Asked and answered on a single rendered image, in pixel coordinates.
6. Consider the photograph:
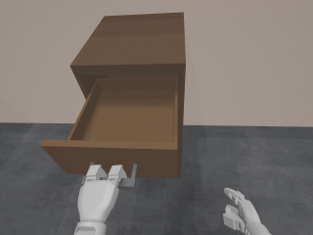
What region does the handle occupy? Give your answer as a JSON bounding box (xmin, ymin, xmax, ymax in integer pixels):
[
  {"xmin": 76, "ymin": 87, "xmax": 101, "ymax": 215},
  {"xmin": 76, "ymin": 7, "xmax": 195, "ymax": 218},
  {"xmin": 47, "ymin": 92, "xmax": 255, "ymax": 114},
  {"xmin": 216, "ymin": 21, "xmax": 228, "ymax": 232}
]
[{"xmin": 81, "ymin": 162, "xmax": 138, "ymax": 190}]

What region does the robot left forearm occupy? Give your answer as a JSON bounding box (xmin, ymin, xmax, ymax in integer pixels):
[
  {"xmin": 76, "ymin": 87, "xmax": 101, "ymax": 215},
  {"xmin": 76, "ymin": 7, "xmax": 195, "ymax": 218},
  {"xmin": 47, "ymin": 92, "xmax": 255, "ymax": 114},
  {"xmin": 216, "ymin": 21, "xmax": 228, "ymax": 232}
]
[{"xmin": 74, "ymin": 219, "xmax": 107, "ymax": 235}]

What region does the robot right hand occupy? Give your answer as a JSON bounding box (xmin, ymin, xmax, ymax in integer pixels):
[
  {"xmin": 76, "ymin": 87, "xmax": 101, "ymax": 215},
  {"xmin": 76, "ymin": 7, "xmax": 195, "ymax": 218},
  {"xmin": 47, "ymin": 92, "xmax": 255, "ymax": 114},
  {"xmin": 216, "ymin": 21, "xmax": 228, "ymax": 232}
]
[{"xmin": 223, "ymin": 187, "xmax": 261, "ymax": 235}]

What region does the cabinet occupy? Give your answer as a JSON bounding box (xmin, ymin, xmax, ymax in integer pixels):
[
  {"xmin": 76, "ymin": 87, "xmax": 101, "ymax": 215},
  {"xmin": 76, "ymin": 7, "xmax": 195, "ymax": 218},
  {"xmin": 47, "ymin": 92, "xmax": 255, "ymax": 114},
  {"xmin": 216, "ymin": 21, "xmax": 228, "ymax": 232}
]
[{"xmin": 70, "ymin": 12, "xmax": 186, "ymax": 178}]

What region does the robot right forearm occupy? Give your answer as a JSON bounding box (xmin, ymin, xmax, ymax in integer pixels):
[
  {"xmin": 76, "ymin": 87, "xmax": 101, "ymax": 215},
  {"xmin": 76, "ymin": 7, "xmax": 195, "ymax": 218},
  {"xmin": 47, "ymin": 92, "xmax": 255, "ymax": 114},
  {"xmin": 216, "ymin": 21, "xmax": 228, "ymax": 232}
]
[{"xmin": 244, "ymin": 221, "xmax": 272, "ymax": 235}]

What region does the robot left hand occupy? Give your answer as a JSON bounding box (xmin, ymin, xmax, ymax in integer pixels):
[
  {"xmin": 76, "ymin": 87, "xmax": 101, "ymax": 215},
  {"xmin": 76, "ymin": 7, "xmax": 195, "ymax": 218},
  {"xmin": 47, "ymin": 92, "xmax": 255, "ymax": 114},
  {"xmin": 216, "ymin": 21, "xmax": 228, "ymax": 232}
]
[{"xmin": 77, "ymin": 164, "xmax": 127, "ymax": 223}]

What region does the drawer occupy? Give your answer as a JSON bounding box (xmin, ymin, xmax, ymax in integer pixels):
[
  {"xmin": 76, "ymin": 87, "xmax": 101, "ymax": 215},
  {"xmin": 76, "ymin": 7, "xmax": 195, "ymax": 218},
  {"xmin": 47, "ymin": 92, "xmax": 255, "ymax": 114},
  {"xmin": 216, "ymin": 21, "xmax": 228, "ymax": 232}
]
[{"xmin": 41, "ymin": 77, "xmax": 178, "ymax": 179}]

